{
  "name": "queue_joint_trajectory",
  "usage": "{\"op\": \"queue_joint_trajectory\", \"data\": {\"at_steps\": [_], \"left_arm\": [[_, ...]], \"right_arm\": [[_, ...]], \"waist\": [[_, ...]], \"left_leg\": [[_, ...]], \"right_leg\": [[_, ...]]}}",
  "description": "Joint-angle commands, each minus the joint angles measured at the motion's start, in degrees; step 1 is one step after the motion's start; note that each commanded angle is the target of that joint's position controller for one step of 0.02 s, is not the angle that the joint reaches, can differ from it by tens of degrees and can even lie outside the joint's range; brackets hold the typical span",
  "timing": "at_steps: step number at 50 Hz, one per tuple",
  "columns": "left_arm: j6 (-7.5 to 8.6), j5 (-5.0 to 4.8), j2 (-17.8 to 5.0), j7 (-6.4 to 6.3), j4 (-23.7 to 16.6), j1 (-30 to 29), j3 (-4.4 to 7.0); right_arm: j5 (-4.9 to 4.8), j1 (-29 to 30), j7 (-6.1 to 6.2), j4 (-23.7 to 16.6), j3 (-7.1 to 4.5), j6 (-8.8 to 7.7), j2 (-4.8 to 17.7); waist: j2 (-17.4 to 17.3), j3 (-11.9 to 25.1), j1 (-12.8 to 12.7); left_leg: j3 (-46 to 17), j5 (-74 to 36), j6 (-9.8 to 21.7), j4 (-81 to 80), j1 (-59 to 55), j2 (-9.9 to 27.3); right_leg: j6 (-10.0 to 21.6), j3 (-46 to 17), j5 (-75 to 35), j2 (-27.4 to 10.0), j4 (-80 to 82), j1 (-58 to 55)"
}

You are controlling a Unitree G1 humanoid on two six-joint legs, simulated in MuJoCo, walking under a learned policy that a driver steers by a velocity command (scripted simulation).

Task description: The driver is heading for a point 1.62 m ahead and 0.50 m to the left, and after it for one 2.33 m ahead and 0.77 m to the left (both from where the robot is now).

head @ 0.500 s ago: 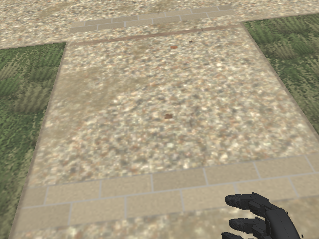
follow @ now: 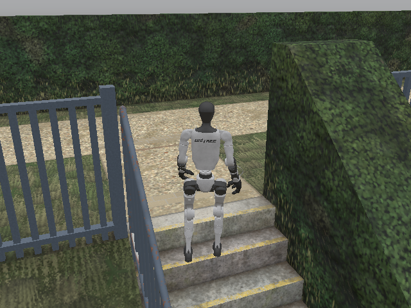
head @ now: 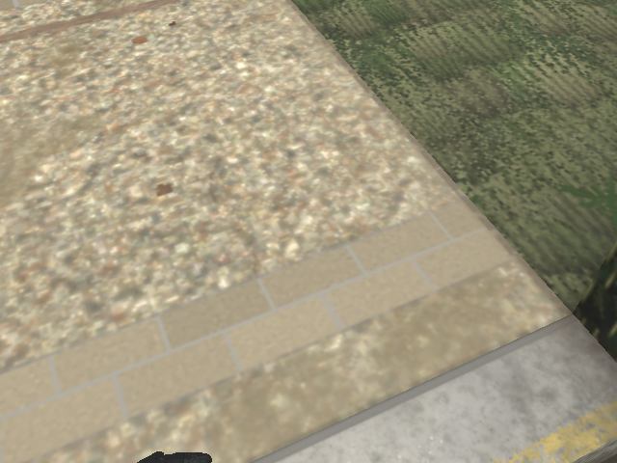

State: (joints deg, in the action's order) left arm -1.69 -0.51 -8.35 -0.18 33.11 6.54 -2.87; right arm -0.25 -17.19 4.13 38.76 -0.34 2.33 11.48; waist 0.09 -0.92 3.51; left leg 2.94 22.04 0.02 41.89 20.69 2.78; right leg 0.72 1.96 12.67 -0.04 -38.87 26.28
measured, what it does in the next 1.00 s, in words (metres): steps on the spot: left foot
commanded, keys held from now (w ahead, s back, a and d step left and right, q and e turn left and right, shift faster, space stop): shift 1.00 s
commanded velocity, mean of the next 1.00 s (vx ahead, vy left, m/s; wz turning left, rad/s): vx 0.01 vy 0.00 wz -0.05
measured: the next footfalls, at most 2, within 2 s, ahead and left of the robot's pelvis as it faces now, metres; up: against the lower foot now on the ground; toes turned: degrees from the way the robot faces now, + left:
left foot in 0.32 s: +0.03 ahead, +0.17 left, +0.00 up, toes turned -1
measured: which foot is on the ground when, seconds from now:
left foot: up 0.00-0.30, down 0.32-1.00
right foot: down 0.00-1.00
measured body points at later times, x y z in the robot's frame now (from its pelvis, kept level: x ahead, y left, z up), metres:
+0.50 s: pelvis +0.01 +0.03 +0.02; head +0.00 +0.04 +0.47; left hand +0.12 +0.25 -0.12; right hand +0.00 -0.18 -0.13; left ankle -0.01 +0.17 -0.71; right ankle +0.07 -0.10 -0.71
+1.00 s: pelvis +0.04 +0.04 +0.03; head +0.05 +0.04 +0.48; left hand +0.08 +0.27 -0.13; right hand -0.01 -0.16 -0.13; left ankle -0.01 +0.17 -0.71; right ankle +0.07 -0.10 -0.71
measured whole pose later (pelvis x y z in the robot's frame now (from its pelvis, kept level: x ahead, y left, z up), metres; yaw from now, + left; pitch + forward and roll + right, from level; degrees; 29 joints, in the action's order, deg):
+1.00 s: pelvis +0.04 +0.04 +0.03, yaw -2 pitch +1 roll +1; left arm -0.8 -0.4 -8.9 -0.6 57.6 15.7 0.6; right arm 2.2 -24.7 2.9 56.4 0.3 3.7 6.9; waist 0.7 0.5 0.3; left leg 1.1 16.3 0.2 21.1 6.1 -1.0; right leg -2.0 -1.8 10.5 -3.1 -26.7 17.6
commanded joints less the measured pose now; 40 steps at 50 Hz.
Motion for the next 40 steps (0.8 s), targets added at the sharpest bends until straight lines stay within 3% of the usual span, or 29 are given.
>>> {"op": "queue_joint_trajectory", "data": {"at_steps": [1,2,3,5,6,7,9,11,12,13,14,16,17,18,19,20,22,25,26,29,33,35,36,40], "left_arm": [[0.96,4.3,-3.5,-0.56,-6.9,2.2,1.72],[1.07,3.98,-1.3,-0.6,-6.5,-0.5,0.82],[1.15,3.54,-1.8,-0.63,-6.1,-2.5,0.87],[1.41,3.72,-2.0,-0.33,-4.9,-4.2,0.7],[1.04,3.02,-3.0,-0.28,-4.7,-5.1,1.05],[0.84,2.6,-3.4,-0.3,-4.4,-5.8,1.24],[0.9,1.0,-3.9,-0.61,-4.1,-5.8,2.08],[-0.17,1.15,-3.3,-1.44,-5.5,-6.1,2.08],[-0.23,0.9,-1.7,-1.04,-3.5,-2.8,2.31],[-0.46,0.41,-1.2,-0.81,-2.2,-1.6,2.42],[-0.26,0.09,0.3,-0.26,-0.7,-0.1,2.42],[0.8,-0.9,-1.2,0.96,3.2,0.7,3.36],[1.5,-1.23,-1.0,1.24,4.1,1.8,3.41],[1.81,-1.14,-0.9,0.82,5.2,1.5,3.33],[2.1,-0.95,-2.3,0.35,5.8,0.7,3.72],[1.8,-0.19,-2.5,-0.25,7.6,1.6,3.82],[1.71,0.23,-3.0,-0.59,9.6,2.7,4.04],[1.86,0.06,-3.0,-0.17,12.9,4.6,4.07],[2.04,0.21,-2.9,0.01,13.7,4.3,3.97],[2.73,0.35,-3.4,0.13,16.7,6.9,3.9],[2.82,0.16,-4.4,0.19,19.7,9.9,3.93],[2.53,0.6,-5.0,0.24,20.8,12.1,4.01],[2.48,0.29,-5.3,0.36,20.9,12.3,4.09],[2.41,0.06,-5.0,0.09,22.0,13.2,4.04]], "right_arm": [[-0.45,-1.4,-0.39,-0.6,-0.45,-2.01,1.8],[-0.39,-1.4,-0.2,0.2,-0.68,-1.37,2.0],[-0.14,-1.2,0.21,0.4,-0.78,-0.69,1.7],[-0.24,-3.2,0.55,2.5,-1.53,0.26,1.3],[-0.41,-3.9,0.8,3.0,-1.74,0.14,1.0],[-0.31,-4.8,0.89,3.6,-1.89,0.15,0.7],[0.45,-5.1,1.14,3.4,-1.32,0.04,0.1],[0.77,-3.1,1.65,2.3,-0.28,0.18,-1.3],[0.1,-3.7,1.44,3.6,-0.6,-0.01,0.3],[-0.13,-6.1,1.13,5.2,-0.62,-0.11,-0.3],[0.87,-7.9,0.79,7.8,-0.59,-0.09,-0.1],[2.83,-9.8,-0.97,8.1,0.58,-0.41,-1.9],[2.46,-9.9,-1.29,8.4,-0.29,-0.79,0.6],[2.24,-8.3,-1.5,9.3,-0.6,-1.19,0.9],[2.26,-5.7,-1.21,9.4,-0.69,-1.38,1.7],[2.64,-3.8,-1.27,9.7,-0.91,-1.4,2.6],[2.29,-4.5,-1.39,10.8,-0.93,-1.66,2.0],[1.92,-7.8,-1.46,12.8,-0.42,-1.36,0.0],[2.37,-7.5,-1.47,13.1,-0.28,-1.28,-0.5],[2.89,-9.7,-1.78,13.9,-0.27,-0.15,-0.7],[2.84,-11.4,-1.93,14.9,-0.29,0.31,-0.4],[3.04,-11.1,-2.16,15.1,-0.51,0.77,0.1],[3.21,-11.8,-2.04,15.2,-0.49,0.98,-0.1],[3.32,-12.9,-1.75,15.7,-0.45,1.46,-0.6]], "waist": [[9.6,12.7,-5.3],[9.4,7.9,-3.8],[10.6,5.4,-2.8],[8.1,3.9,-1.1],[5.4,4.3,-0.1],[5.8,4.5,0.2],[7.1,3.9,-0.1],[8.4,3.4,-1.3],[7.4,3.3,-2.8],[7.8,2.4,-2.1],[5.9,1.1,-3.0],[7.1,-1.1,-2.9],[-0.6,-2.2,-3.5],[-5.2,-3.0,-3.7],[-6.1,-3.7,-4.1],[-5.7,-3.8,-4.3],[-3.6,-3.3,-3.4],[-2.6,-2.3,-2.4],[-1.7,-2.7,-2.3],[-0.2,-1.6,-1.6],[0.7,-0.1,-1.9],[-0.4,-0.2,-2.3],[1.1,0.5,-2.1],[0.6,0.2,-2.3]], "left_leg": [[-6.4,3.7,-1.7,10.2,10.0,2.1],[-7.3,2.3,-3.3,14.3,8.6,1.9],[-7.2,5.1,-4.5,19.7,9.1,1.0],[-8.2,5.7,-6.5,30.9,8.4,1.1],[-7.6,4.2,-6.5,32.3,7.9,0.9],[-6.8,2.4,-6.6,34.4,7.7,0.6],[-4.4,0.3,-5.6,22.7,6.9,0.4],[-5.7,4.0,-4.9,9.3,6.1,1.4],[-2.5,5.8,-3.9,0.8,4.2,-0.2],[-1.8,2.9,-2.8,-10.0,1.0,-0.3],[-3.0,-3.3,-1.5,-13.6,-3.1,0.5],[-5.8,-8.4,0.7,-17.6,-5.2,1.8],[-6.5,-2.8,2.1,-18.8,-0.9,1.1],[-8.7,3.4,3.0,-22.6,3.5,1.5],[-9.7,5.6,3.6,-24.9,3.8,1.7],[-9.8,5.2,3.7,-25.9,3.6,1.6],[-9.8,3.0,4.7,-26.4,0.2,1.7],[-8.2,-1.0,5.3,-25.8,-3.5,1.0],[-7.7,-3.7,5.3,-25.5,-4.6,0.9],[-6.4,-10.8,5.4,-24.6,-9.1,0.3],[-5.7,-18.5,5.3,-24.4,-12.1,0.1],[-5.4,-22.7,5.3,-24.4,-13.2,-0.1],[-5.2,-22.4,5.3,-24.3,-13.8,0.0],[-4.7,-22.9,5.1,-24.5,-13.8,-0.3]], "right_leg": [[13.0,-32.7,16.5,-19.1,21.2,-17.6],[13.4,-31.6,23.9,-18.2,23.9,-10.7],[12.4,-30.2,25.2,-17.4,25.3,-7.1],[9.9,-26.1,19.7,-16.1,24.8,-2.6],[8.4,-22.2,17.4,-13.9,24.1,-2.9],[7.8,-19.7,14.8,-12.8,23.3,-2.8],[7.6,-13.9,10.5,-9.0,21.4,-6.1],[8.9,-16.4,9.4,-9.2,22.2,-10.4],[9.1,-14.7,11.4,-9.5,22.1,-12.4],[8.6,-14.5,14.6,-8.5,21.3,-12.7],[7.2,-14.7,16.1,-8.4,20.3,-10.0],[4.5,-11.9,16.1,-5.3,14.6,-4.9],[2.4,-8.0,11.4,-3.8,15.0,-7.3],[0.8,-5.6,7.7,-3.1,12.9,-10.3],[-0.1,-4.4,5.1,-2.6,11.3,-10.8],[-0.2,-3.8,4.1,-2.4,10.9,-10.8],[-0.2,-3.4,2.9,-2.3,11.3,-9.5],[0.3,-4.1,1.9,-3.0,12.8,-8.3],[0.4,-4.5,1.0,-3.5,13.5,-7.7],[0.3,-4.7,-0.7,-4.1,14.5,-7.0],[0.0,-4.4,-5.0,-4.2,14.5,-8.4],[-0.1,-3.9,-8.1,-4.5,14.8,-8.9],[-0.1,-3.8,-8.8,-4.2,14.6,-9.2],[0.0,-3.7,-10.5,-4.5,14.8,-10.0]]}}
